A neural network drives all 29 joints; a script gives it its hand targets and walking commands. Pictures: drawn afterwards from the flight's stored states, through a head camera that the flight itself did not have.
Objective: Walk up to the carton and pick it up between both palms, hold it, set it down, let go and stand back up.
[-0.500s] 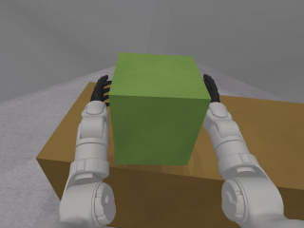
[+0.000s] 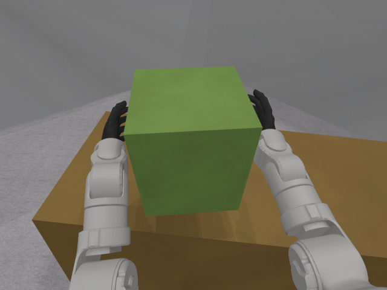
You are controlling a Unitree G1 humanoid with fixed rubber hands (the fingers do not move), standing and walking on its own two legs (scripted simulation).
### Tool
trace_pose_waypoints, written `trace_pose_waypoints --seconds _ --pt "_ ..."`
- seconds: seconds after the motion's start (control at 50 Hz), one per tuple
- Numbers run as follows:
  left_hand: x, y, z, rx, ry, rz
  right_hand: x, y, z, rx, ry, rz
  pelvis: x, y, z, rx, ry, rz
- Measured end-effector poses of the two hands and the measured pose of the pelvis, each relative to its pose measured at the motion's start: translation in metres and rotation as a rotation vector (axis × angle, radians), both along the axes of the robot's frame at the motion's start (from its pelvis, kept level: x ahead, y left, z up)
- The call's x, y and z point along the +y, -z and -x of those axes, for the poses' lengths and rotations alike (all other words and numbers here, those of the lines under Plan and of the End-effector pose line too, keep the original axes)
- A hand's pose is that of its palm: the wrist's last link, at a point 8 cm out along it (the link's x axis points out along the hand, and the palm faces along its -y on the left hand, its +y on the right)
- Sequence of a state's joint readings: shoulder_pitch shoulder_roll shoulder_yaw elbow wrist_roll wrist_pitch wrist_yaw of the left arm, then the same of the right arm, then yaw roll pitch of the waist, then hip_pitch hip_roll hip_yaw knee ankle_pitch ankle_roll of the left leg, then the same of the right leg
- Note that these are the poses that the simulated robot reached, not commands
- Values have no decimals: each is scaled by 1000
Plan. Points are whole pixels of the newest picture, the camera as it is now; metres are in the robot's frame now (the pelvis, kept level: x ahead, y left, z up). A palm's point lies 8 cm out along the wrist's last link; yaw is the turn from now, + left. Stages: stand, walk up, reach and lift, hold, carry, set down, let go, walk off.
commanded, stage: reach and lift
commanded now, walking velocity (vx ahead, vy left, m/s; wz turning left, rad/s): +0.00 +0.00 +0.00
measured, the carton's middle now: (189, 143) +0.38 +0.01 +0.15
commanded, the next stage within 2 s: hold in 0.02 s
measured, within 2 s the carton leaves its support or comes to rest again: neither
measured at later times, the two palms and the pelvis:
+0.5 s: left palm (120, 148) +0.33 +0.14 +0.18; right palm (277, 143) +0.33 -0.16 +0.20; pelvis -0.02 -0.01 +0.00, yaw +0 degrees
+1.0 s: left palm (113, 139) +0.35 +0.16 +0.19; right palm (269, 130) +0.35 -0.14 +0.22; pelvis -0.02 +0.00 +0.00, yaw +0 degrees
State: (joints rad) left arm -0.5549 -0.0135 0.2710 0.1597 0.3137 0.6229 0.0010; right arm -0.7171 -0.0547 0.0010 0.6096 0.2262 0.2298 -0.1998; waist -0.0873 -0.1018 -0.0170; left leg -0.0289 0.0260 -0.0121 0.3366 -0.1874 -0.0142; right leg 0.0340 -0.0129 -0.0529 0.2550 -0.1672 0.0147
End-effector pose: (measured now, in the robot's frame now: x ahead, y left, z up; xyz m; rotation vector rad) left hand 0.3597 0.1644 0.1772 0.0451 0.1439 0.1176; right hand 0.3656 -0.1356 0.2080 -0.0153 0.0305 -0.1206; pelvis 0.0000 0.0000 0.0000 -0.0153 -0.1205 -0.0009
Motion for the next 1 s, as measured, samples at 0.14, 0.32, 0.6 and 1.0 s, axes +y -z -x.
trace_pose_waypoints --seconds 0.14,0.32,0.6,1.0 --pt "2 11 4 42 -1 -3 2 15 3 39 -3 -12 7 1 -11 -25 -6 4" --pt "-11 4 23 -7 -6 -6 -12 14 23 -15 -2 -49 3 1 -3 -30 -1 9" --pt "-18 -12 34 38 6 10 -19 4 36 35 14 -34 -15 0 31 -28 2 -9" --pt "-4 -13 14 43 16 18 -4 -9 17 36 18 -2 -4 -1 23 -6 7 -4"
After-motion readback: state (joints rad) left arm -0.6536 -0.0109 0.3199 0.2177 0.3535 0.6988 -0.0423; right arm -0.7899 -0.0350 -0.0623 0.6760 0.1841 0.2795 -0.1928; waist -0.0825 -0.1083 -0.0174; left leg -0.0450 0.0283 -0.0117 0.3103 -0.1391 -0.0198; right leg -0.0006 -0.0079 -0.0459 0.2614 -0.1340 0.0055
